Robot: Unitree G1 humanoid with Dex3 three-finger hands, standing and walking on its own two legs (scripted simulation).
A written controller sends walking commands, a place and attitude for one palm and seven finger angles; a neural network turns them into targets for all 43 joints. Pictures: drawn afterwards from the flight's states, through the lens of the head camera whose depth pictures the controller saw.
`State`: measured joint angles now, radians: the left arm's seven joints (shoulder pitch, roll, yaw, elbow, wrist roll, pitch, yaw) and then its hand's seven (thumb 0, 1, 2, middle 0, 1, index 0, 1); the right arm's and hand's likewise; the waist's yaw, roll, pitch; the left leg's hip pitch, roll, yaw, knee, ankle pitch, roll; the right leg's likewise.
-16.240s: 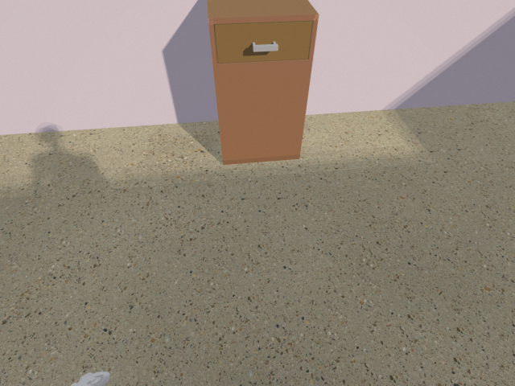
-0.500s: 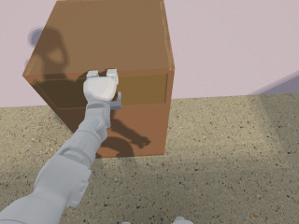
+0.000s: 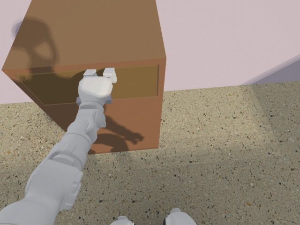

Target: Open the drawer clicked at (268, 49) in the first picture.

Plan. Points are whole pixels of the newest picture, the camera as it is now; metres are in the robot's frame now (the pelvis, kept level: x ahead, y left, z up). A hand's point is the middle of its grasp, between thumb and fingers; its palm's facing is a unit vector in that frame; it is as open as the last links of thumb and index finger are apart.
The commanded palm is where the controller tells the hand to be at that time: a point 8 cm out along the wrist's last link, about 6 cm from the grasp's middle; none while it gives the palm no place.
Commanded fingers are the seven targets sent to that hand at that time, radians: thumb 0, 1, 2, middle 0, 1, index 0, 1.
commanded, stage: move the hooked fingers above the handle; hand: left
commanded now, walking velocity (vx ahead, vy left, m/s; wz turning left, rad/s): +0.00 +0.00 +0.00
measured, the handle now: (94, 94) +0.52 +0.15 -0.03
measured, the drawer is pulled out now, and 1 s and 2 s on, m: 0.00 0.00 0.00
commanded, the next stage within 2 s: lower the fingers behind the handle in 1.72 s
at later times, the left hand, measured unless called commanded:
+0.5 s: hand (84, 96) +0.47 +0.16 +0.02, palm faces -0.06 +0.01 -1.00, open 13.7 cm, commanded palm +0.46 +0.15 +0.08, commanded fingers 0.00 -0.50 0.30 -0.30 -1.20 -0.30 -1.20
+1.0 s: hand (87, 94) +0.47 +0.15 +0.03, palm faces -0.02 -0.02 -1.00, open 13.6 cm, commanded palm +0.45 +0.15 +0.08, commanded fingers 0.00 -0.50 0.30 -0.30 -1.20 -0.30 -1.20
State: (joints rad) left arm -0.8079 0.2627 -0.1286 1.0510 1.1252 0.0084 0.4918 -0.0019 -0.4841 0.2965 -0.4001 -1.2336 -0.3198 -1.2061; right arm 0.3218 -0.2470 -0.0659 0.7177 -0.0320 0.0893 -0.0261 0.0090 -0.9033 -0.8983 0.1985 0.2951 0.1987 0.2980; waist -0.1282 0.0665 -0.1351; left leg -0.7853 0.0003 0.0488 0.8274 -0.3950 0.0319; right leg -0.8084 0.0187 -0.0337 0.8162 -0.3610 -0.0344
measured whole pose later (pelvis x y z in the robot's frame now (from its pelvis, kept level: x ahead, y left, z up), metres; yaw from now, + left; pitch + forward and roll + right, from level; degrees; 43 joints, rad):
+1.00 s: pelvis +0.02 +0.00 +0.02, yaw -1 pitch +16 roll +0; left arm -0.77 0.24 -0.13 1.04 1.07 0.15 0.43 0.00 -0.48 0.30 -0.35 -1.22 -0.35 -1.23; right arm 0.28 -0.20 -0.04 0.71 -0.01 0.15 -0.02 0.01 -0.90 -0.90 0.20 0.30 0.20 0.30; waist -0.08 0.07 -0.13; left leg -0.61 0.00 0.07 0.70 -0.37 0.03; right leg -0.65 0.02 -0.01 0.70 -0.33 -0.03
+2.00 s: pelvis +0.00 +0.00 +0.01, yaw +1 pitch +18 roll +0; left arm -0.78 0.28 -0.18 1.06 1.06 0.12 0.45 0.00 -0.48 0.30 -0.32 -1.20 -0.32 -1.20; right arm 0.29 -0.25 -0.08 0.74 -0.01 0.10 -0.01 0.01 -0.90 -0.90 0.20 0.30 0.20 0.30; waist -0.07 0.06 -0.13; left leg -0.70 0.00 0.03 0.77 -0.37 0.03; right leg -0.72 0.02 -0.04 0.75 -0.34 -0.04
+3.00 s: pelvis -0.01 +0.01 -0.03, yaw +0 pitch +25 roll -1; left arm -0.84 0.28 -0.12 1.14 1.12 0.07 0.53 0.00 -0.48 0.30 -0.32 -1.21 -0.32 -1.21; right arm 0.31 -0.22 -0.06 0.73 -0.05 0.07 0.01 0.01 -0.90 -0.90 0.20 0.30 0.20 0.30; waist -0.13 0.07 -0.18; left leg -0.99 0.01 0.04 1.01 -0.46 0.04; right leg -1.00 0.02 -0.04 0.97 -0.42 -0.03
